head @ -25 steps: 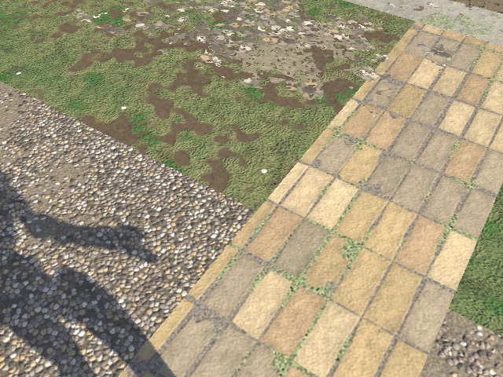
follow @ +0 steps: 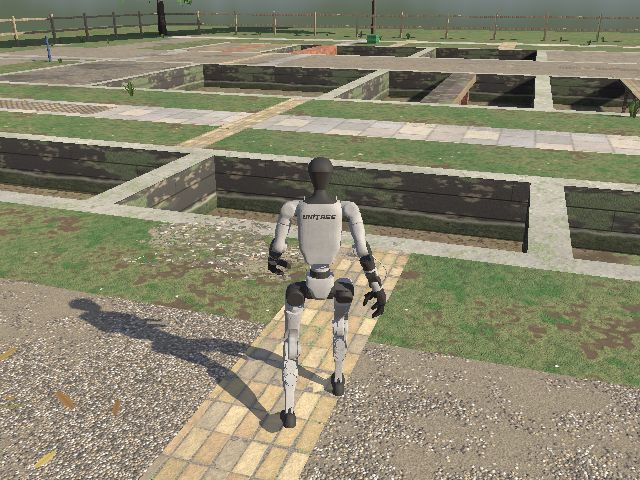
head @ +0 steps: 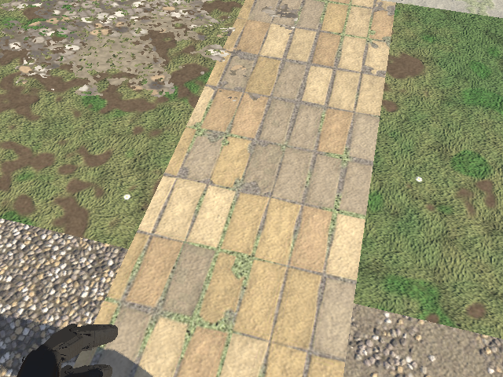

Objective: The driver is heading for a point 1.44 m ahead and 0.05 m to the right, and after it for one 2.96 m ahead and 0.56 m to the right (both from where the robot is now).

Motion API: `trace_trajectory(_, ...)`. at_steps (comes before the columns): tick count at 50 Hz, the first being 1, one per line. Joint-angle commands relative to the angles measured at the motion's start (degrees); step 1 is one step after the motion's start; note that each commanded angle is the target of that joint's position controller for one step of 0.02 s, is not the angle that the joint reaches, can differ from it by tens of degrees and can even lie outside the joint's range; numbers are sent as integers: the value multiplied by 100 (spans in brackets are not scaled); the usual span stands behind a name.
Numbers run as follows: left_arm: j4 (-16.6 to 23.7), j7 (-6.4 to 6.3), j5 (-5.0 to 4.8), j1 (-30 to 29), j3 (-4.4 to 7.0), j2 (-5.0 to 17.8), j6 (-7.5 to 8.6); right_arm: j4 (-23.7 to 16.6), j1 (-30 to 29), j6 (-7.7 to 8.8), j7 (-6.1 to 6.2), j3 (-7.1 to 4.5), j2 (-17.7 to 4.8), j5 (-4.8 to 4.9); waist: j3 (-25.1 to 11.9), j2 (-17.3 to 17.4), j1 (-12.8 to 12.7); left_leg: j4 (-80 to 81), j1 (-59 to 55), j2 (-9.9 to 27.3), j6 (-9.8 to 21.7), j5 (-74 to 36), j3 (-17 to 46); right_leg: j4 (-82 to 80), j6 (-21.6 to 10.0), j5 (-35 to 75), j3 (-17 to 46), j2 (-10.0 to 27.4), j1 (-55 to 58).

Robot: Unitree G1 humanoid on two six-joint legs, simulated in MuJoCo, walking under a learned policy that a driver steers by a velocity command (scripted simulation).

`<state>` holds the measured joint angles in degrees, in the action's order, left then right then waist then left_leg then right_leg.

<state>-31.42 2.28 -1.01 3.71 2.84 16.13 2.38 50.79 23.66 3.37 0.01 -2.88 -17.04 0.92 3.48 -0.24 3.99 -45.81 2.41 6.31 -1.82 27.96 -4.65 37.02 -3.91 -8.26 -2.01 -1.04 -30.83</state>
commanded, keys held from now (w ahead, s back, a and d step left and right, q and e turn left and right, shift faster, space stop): w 1.00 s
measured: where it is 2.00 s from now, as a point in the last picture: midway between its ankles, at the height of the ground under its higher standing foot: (240, 148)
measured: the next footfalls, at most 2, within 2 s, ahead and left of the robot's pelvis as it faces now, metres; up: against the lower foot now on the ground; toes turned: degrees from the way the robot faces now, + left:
left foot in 0.48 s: +0.47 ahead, +0.13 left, +0.00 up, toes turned +1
right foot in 1.02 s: +0.76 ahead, -0.11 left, +0.00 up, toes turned -2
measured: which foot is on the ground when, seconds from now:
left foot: up 0.00-0.46, down 0.48-1.00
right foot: down 0.00-0.50, up 0.52-1.00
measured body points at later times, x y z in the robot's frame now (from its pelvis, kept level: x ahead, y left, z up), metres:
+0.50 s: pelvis +0.29 +0.03 +0.01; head +0.33 +0.03 +0.45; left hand +0.30 +0.32 -0.12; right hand +0.51 -0.21 -0.07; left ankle +0.43 +0.13 -0.72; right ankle +0.11 -0.10 -0.71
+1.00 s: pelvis +0.57 +0.01 +0.02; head +0.60 +0.00 +0.47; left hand +0.81 +0.23 -0.06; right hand +0.56 -0.28 -0.11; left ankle +0.43 +0.13 -0.71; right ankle +0.72 -0.12 -0.70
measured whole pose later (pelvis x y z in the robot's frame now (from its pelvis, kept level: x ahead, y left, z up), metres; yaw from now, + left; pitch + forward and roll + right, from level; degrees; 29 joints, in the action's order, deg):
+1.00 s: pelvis +0.57 +0.01 +0.02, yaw -1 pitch +2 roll +2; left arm -39.5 2.4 -0.7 2.6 1.5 14.6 4.7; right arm 49.4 21.7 2.9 -0.1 -3.2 -17.4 1.2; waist 0.9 -1.6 5.0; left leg -15.6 -3.1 -1.5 0.4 21.0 -2.1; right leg 28.8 -1.9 -1.1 0.1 2.7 -30.4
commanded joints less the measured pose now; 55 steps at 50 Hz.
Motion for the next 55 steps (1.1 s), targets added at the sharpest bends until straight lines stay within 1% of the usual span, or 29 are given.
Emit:
trace_trajectory(1,-198,-67,88,2108,368,1118,84,-869,-595,357,-66,-136,-922,229,-2065,-793,-1187,-3376,4095,-286,263,97,953,-1781,-1403,-554,3808,2084,5064)
trace_trajectory(2,-244,-69,44,1767,325,991,122,-960,-853,393,-44,-78,-790,201,-1402,-535,-977,-3004,4094,-29,331,-366,872,-1815,-1234,-39,3024,1833,4173)
trace_trajectory(3,-263,-64,60,1438,270,826,148,-937,-938,383,-19,-86,-745,70,-982,-307,-761,-2624,3905,143,318,-708,815,-1934,-1129,400,2483,1614,3389)
trace_trajectory(5,-231,-55,135,1057,205,611,214,-834,-614,242,-47,-109,-677,34,-769,-459,-370,-2301,3276,308,286,-1126,872,-2353,-1123,683,1978,1375,2489)
trace_trajectory(7,-340,-61,86,976,213,630,311,-763,-506,112,-52,-79,-505,-1,-595,-375,-222,-1975,3182,330,170,-1297,807,-2695,-1205,794,1683,1352,2087)
trace_trajectory(11,-593,-138,95,1131,233,733,356,-983,-1258,60,-44,-43,-401,-96,-118,-217,-352,-732,3654,308,-29,-2501,766,-2979,-1096,941,1077,1160,1958)
trace_trajectory(14,-744,-190,65,1330,253,849,314,-1124,-1892,151,-128,21,-278,-62,40,-216,-600,505,3401,77,4,-3459,574,-3000,-886,836,704,1001,1981)
trace_trajectory(19,-1101,-214,-18,1832,313,1018,211,-1421,-2593,222,-283,25,-358,-9,177,-226,-830,1411,3541,-139,238,-3303,586,-2645,-795,840,832,1399,2926)
trace_trajectory(22,-1214,-259,-24,1824,347,1099,107,-1438,-2358,243,-329,-35,-510,-29,-42,-396,-618,1630,3144,-333,479,-2565,455,-2104,-612,1952,873,1534,3473)
trace_trajectory(23,-1217,-273,-12,1734,350,1139,73,-1350,-1954,246,-306,-102,-629,-41,-332,-475,-370,1703,2510,-536,601,-2418,257,-1584,-515,2968,769,1416,3509)
trace_trajectory(24,-1214,-291,22,1695,299,1040,38,-1122,-1123,240,-253,-232,-862,-54,-897,-406,47,1708,1303,-663,781,-2553,128,-546,-350,3576,533,1115,3241)
trace_trajectory(25,-1098,-320,145,1801,169,759,35,-958,-117,218,-193,-337,-1263,-98,-1802,121,386,1423,-499,275,1131,-2889,1157,1199,-128,2168,300,775,2127)
trace_trajectory(26,-1051,-243,88,2717,-26,54,158,-826,164,203,-228,-424,-1671,-103,-2612,1746,-88,2067,-2524,1581,2142,-1388,4100,3294,300,-1994,407,-339,-230)
trace_trajectory(27,-1134,-215,-13,2241,72,629,265,-862,231,195,-229,-279,-1066,-9,-2582,1208,274,2772,-2538,1517,1993,-362,4784,3865,257,-2484,1145,-186,-921)
trace_trajectory(28,-924,-191,-153,1580,162,926,319,-903,-177,192,-197,-211,-889,-27,-1631,855,260,2878,-1825,1364,1719,-397,3897,3935,204,-2037,979,128,-1329)
trace_trajectory(29,-820,-219,-115,1215,130,875,346,-967,-583,176,-177,-177,-800,-69,-1108,336,96,2963,-971,1162,1579,-956,3258,3664,184,-1526,760,432,-1209)
trace_trajectory(30,-788,-235,-8,1061,143,825,344,-991,-833,179,-178,-143,-682,-121,-729,259,-69,3092,-248,993,1581,-1621,2808,3310,208,-1202,701,611,-1028)
trace_trajectory(31,-818,-234,22,1193,160,769,301,-1014,-955,208,-177,-101,-557,-183,-673,404,-270,3231,182,824,1539,-2058,2488,3095,215,-967,752,769,-636)
trace_trajectory(33,-918,-244,23,1440,126,561,195,-974,-993,261,-183,-101,-532,-137,-648,490,-436,3505,538,685,1610,-2441,2058,2785,295,-840,680,827,-337)
trace_trajectory(37,-752,-267,93,861,62,392,126,-794,-812,274,-108,-168,-745,-88,-292,334,-366,3840,694,607,1638,-2968,1425,1690,520,18,568,923,-734)
trace_trajectory(41,-615,-179,62,111,-4,241,217,-666,-562,199,-50,-187,-852,-30,-127,338,-88,3864,601,353,1373,-2955,868,198,529,1223,351,723,-469)
trace_trajectory(46,-381,-20,-4,-575,5,321,296,-409,-132,55,-23,-231,-964,26,52,393,109,3558,-163,716,1299,-2943,976,-607,359,1093,313,535,-518)
trace_trajectory(49,-424,33,18,-274,83,517,324,-360,-239,-32,27,-282,-1067,49,-142,515,-186,3001,-580,861,1137,-3943,1003,-848,107,462,217,370,-7)
trace_trajectory(50,-576,15,42,258,168,651,329,-376,-369,-64,43,-278,-1072,55,-462,508,-520,2358,-528,695,1022,-4817,823,-1020,-27,459,39,194,771)
trace_trajectory(51,-847,-37,61,1148,313,935,322,-403,-346,-82,60,-205,-891,9,-1086,384,-900,1253,-89,384,845,-4965,584,-956,-219,577,68,230,2124)
trace_trajectory(52,-1004,-105,107,2140,423,1389,284,-565,-238,-67,76,-48,-520,-174,-1999,-484,-1173,-672,1124,-25,610,-3101,301,-758,-603,752,1474,1421,3826)
trace_trajectory(53,-1089,-57,107,2174,455,1656,276,-635,465,64,22,94,6,-70,-2500,-1925,-710,-2290,3286,-1026,339,495,659,-1572,-1485,-691,4179,2352,5300)
trace_trajectory(54,-1017,-49,20,2038,310,1052,285,-586,-17,171,-18,-40,-665,54,-2064,-1135,-985,-2812,3966,-680,386,508,1206,-1911,-1284,-1443,4146,2198,5053)
trace_trajectory(55,-983,-69,24,1671,236,858,291,-756,-566,243,-49,-106,-869,147,-1318,-828,-952,-2757,4211,-415,459,-52,1065,-2001,-1065,-1150,3289,2014,4359)
Velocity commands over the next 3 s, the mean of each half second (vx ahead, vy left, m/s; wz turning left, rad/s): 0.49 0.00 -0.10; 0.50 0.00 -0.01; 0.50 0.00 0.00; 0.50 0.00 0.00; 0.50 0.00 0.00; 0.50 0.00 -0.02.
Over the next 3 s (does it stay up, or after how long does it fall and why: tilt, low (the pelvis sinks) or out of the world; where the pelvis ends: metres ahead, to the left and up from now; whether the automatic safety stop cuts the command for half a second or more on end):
stays up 1.67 0.03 0.04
